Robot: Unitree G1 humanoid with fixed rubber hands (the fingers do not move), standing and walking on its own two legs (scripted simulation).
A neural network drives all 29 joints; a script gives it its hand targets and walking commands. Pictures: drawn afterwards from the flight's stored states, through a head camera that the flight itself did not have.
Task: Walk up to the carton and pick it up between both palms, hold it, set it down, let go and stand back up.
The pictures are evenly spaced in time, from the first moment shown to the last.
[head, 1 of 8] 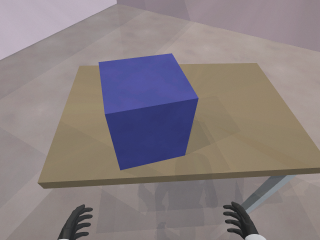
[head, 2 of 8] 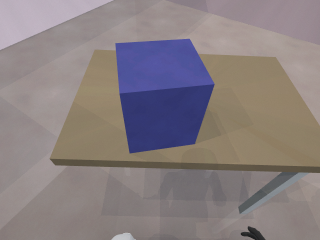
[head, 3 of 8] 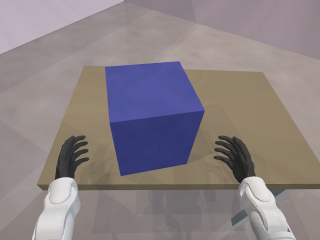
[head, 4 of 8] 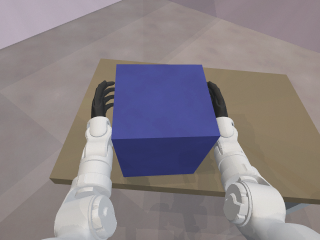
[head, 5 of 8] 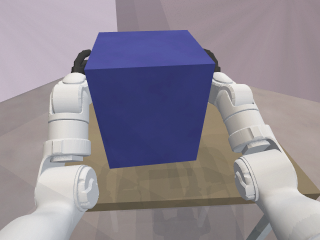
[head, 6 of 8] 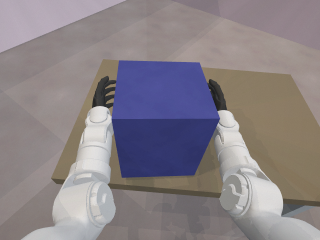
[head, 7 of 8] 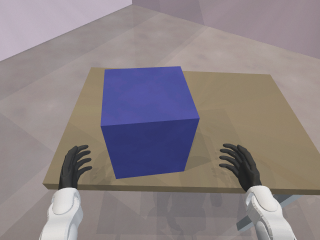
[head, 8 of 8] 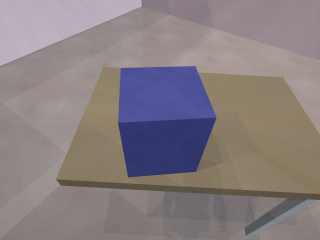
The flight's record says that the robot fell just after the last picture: no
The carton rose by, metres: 0.21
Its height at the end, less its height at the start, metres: +0.00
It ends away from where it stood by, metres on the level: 0.02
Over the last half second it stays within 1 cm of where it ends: yes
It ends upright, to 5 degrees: yes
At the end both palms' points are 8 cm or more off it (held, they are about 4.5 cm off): yes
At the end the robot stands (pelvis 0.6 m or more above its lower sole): yes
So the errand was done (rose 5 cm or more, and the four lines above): yes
